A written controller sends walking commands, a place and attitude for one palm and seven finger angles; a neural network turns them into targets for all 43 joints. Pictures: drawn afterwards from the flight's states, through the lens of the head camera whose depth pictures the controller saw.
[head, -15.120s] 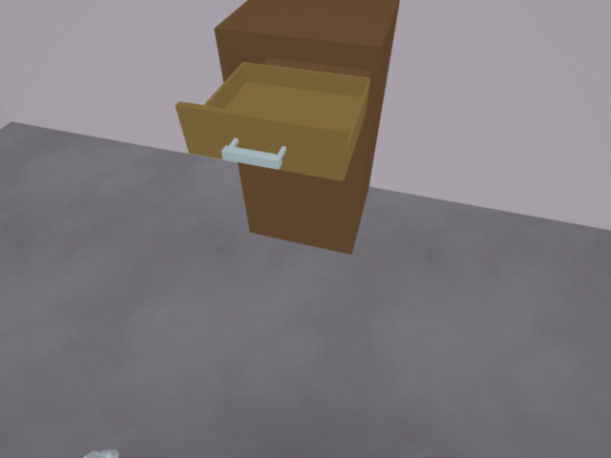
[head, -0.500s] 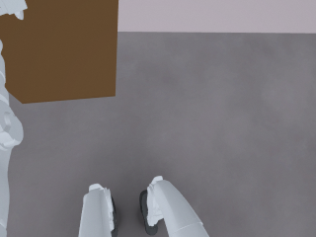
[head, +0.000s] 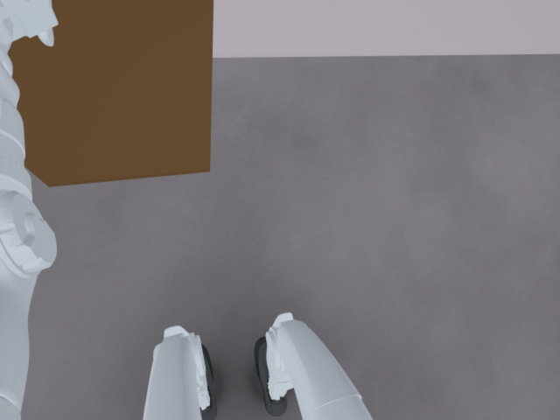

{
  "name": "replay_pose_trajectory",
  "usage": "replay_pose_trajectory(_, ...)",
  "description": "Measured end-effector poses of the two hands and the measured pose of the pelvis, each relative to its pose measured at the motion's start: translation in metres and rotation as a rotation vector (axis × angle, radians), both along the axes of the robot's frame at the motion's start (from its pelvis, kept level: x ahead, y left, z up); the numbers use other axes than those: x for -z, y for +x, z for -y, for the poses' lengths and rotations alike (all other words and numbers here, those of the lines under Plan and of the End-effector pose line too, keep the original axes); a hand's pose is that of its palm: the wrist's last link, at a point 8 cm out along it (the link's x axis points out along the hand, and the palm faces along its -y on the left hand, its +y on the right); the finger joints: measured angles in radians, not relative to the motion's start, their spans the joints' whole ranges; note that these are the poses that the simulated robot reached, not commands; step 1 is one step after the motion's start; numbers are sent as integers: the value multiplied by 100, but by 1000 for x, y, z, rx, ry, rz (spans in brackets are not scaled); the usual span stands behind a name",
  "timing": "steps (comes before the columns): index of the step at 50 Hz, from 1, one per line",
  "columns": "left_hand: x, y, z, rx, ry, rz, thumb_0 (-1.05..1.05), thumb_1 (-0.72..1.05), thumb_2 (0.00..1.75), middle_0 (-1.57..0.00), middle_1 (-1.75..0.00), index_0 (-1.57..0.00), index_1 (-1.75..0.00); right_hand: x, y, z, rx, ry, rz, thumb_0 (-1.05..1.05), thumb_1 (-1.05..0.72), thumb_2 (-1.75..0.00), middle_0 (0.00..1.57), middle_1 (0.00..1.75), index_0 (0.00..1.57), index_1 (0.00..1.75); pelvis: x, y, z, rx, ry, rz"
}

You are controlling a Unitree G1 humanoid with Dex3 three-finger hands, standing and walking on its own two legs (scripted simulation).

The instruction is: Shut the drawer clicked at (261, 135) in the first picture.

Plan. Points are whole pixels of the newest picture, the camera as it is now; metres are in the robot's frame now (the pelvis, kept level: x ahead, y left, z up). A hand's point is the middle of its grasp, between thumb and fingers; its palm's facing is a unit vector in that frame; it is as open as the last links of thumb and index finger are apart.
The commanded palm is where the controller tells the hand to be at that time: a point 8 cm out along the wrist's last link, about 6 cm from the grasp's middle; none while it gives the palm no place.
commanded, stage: pull the fist back off the drawer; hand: left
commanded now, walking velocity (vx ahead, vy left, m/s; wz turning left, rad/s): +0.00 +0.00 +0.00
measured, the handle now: out of the picture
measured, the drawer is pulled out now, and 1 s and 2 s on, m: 0.00 0.00 0.00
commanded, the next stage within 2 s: draw the hand back to the body in 0.20 s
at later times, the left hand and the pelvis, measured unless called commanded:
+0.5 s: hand (28, 23) +0.56 +0.19 +0.11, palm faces +0.06 -1.00 -0.06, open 3.3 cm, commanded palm +0.50 +0.23 +0.12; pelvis +0.06 -0.01 +0.05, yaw +1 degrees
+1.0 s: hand out of the picture +0.38 +0.22 +0.19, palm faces +0.23 -0.94 -0.25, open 3.3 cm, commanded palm +0.33 +0.26 +0.22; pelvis +0.07 -0.01 +0.12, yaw +4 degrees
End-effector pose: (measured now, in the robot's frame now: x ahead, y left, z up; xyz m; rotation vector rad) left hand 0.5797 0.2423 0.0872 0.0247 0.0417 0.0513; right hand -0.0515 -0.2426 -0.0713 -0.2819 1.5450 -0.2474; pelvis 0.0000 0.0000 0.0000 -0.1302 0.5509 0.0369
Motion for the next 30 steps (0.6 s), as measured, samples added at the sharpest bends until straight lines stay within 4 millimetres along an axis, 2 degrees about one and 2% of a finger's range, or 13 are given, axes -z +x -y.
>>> replay_pose_trajectory(7,0,-4,8,-8,-6,-7,5,80,89,-140,-160,-140,-160,-5,21,2,3,27,20,0,-90,-90,20,30,20,30,-12,14,0,7,15,18)
replay_pose_trajectory(19,-5,-9,7,-23,5,22,3,85,89,-140,-160,-140,-160,-5,70,17,0,42,60,0,-90,-90,20,30,20,30,-25,39,7,16,41,39)
replay_pose_trajectory(24,-20,-40,1,-7,40,17,3,88,89,-139,-160,-140,-160,-17,101,16,21,82,122,0,-91,-90,20,30,20,30,-46,53,9,25,60,86)
replay_pose_trajectory(30,-43,-89,-12,-36,16,-6,2,89,90,-140,-160,-140,-160,-39,157,19,-39,97,261,0,-91,-90,20,30,20,30,-72,69,12,5,76,170)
